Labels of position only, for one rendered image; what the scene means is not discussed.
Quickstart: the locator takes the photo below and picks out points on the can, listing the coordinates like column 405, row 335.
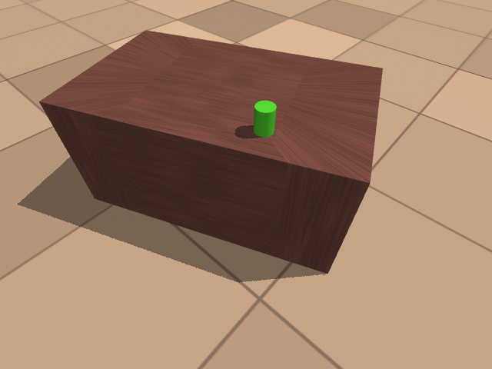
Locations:
column 264, row 118

